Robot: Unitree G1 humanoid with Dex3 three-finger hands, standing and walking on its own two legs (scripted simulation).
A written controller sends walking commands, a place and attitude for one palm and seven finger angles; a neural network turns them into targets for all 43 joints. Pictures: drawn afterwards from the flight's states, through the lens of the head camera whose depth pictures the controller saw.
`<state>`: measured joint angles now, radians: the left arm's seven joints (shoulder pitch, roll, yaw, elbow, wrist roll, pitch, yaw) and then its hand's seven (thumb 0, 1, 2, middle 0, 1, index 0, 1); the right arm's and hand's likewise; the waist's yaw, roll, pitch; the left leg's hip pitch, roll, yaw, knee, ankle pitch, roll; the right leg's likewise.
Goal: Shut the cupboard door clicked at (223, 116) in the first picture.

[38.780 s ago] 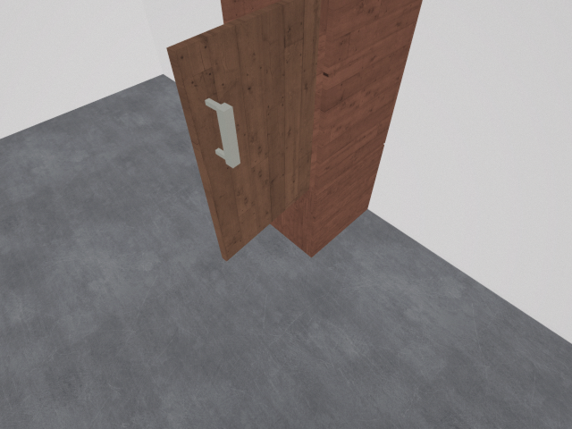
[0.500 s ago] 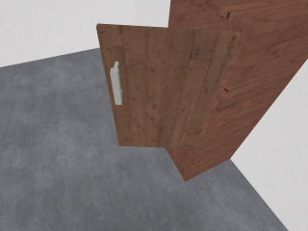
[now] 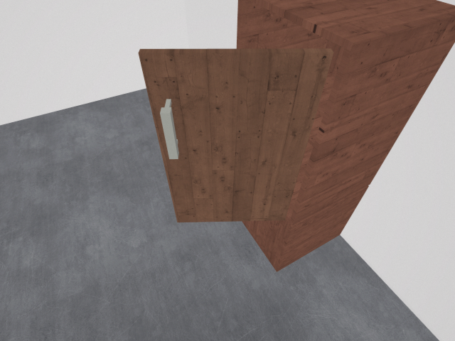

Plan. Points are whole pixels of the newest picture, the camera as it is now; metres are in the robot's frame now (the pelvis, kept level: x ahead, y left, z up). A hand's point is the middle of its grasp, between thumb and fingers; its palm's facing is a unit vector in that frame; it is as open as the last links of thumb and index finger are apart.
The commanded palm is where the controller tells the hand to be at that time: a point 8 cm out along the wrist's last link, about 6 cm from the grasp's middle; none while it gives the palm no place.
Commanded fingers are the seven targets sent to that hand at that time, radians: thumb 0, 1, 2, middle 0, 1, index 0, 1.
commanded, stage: look again from close up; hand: left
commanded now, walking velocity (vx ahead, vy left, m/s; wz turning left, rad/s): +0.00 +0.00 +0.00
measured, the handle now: (171, 129) +0.53 +0.15 +0.08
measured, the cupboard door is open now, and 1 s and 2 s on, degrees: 62 62 62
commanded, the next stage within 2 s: shuffle to correct the standing spot in 0.26 s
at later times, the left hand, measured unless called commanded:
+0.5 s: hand out of the picture -0.01 +0.17 -0.18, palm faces +0.02 -0.98 -0.19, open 7.4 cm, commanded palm none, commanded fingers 0.00 0.90 0.90 -0.20 -0.30 -0.20 -0.30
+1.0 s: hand out of the picture +0.06 +0.13 -0.19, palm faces +0.00 -0.99 -0.12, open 7.4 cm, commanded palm none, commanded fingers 0.00 0.90 0.90 -0.20 -0.30 -0.20 -0.30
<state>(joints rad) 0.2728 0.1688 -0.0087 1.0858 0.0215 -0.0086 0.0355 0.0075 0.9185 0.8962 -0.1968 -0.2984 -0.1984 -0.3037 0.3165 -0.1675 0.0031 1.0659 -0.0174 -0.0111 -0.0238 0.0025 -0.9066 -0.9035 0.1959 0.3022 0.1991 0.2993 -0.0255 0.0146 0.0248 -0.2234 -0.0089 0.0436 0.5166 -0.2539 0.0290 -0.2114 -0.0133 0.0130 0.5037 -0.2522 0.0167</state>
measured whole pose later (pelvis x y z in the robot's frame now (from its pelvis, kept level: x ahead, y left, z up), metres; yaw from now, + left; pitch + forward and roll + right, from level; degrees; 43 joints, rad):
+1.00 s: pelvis +0.08 -0.03 +0.00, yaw -1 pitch +0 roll -1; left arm 0.35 0.16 0.04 1.09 0.03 0.02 0.00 0.01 0.91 0.90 -0.20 -0.30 -0.20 -0.30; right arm 0.33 -0.11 0.00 1.09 -0.04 -0.07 -0.05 0.00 -0.91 -0.90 0.20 0.30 0.20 0.30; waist -0.02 -0.04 0.02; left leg -0.15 0.07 0.06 0.53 -0.39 -0.01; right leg -0.40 0.00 -0.07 0.95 -0.49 -0.04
